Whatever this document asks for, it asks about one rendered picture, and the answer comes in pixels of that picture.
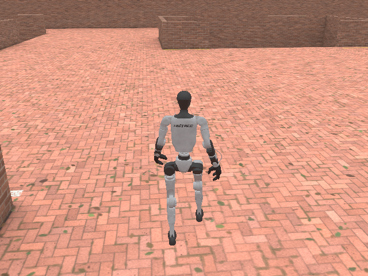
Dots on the right robot hand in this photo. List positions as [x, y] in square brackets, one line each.
[217, 173]

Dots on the robot right upper arm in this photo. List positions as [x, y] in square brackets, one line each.
[201, 121]

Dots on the humanoid robot torso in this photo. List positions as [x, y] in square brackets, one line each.
[183, 135]

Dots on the robot right forearm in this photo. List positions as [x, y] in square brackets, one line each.
[212, 155]

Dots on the robot left foot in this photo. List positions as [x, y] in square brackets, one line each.
[172, 241]

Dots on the robot left forearm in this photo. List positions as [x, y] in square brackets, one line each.
[158, 149]

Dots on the left robot hand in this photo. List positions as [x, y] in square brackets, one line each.
[161, 156]

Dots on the robot left upper arm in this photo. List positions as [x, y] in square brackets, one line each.
[166, 120]

